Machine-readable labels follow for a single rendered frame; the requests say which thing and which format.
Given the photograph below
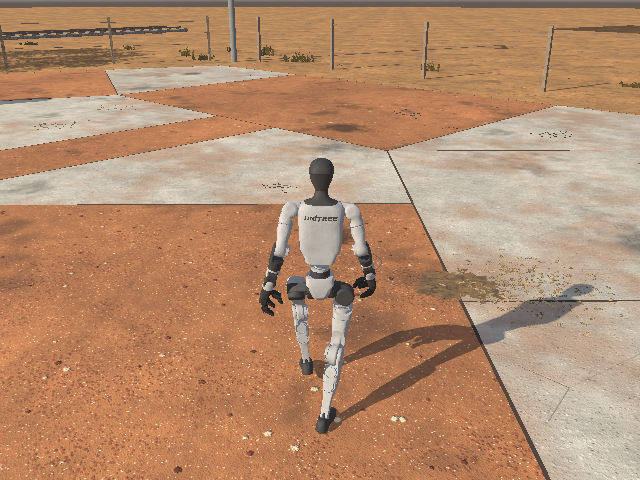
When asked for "robot left forearm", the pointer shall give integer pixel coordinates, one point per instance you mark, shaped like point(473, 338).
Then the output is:
point(273, 270)

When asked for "left robot thigh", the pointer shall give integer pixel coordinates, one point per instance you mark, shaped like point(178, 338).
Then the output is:
point(297, 291)

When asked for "left robot hand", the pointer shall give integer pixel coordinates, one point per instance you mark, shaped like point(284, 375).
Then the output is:
point(265, 300)

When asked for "humanoid robot torso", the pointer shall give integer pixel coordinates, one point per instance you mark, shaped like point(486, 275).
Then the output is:
point(320, 239)

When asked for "robot right forearm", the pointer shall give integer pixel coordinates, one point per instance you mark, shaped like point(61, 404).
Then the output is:
point(367, 265)

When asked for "robot right upper arm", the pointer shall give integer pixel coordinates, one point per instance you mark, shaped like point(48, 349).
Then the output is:
point(352, 212)

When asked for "robot left upper arm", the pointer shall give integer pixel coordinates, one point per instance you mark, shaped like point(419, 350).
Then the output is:
point(289, 211)

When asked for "right robot hand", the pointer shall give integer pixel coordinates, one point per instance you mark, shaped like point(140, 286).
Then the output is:
point(367, 283)

